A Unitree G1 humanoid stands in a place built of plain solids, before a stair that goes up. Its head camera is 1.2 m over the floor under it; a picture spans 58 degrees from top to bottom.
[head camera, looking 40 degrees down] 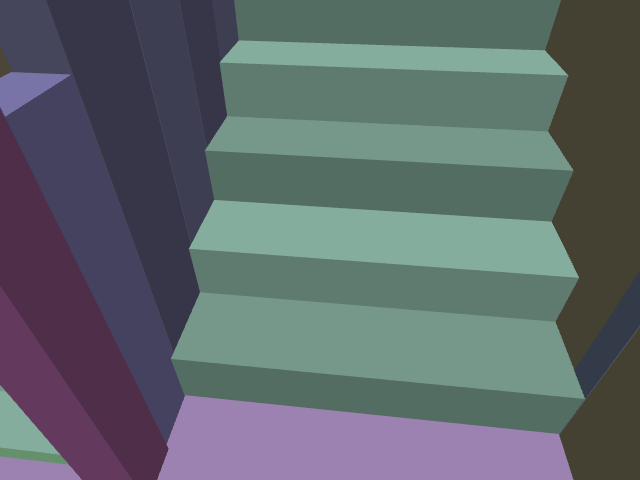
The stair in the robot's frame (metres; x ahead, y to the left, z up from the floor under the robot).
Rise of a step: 0.18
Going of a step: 0.25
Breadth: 1.09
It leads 6 degrees to the right of straight ahead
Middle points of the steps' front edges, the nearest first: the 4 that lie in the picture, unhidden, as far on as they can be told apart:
0.64 -0.13 0.19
0.89 -0.16 0.37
1.14 -0.19 0.56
1.39 -0.21 0.74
